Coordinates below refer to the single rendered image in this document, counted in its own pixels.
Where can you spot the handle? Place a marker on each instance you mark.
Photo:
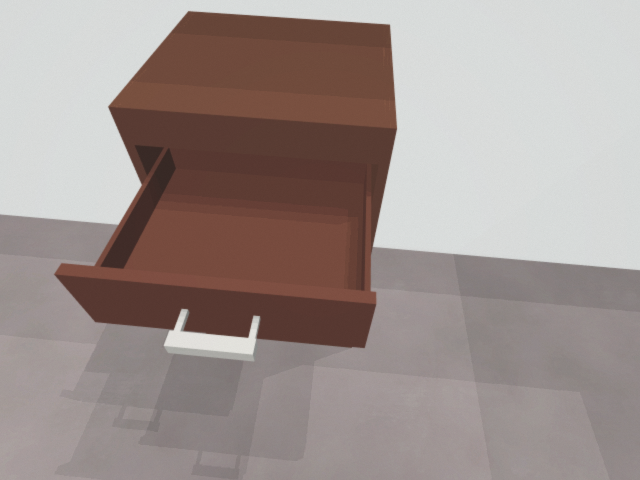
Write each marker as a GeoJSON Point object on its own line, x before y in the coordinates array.
{"type": "Point", "coordinates": [209, 345]}

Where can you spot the cabinet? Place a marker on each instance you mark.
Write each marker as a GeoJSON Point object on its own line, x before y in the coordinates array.
{"type": "Point", "coordinates": [273, 86]}

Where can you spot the drawer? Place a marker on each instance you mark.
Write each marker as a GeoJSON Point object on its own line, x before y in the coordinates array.
{"type": "Point", "coordinates": [230, 236]}

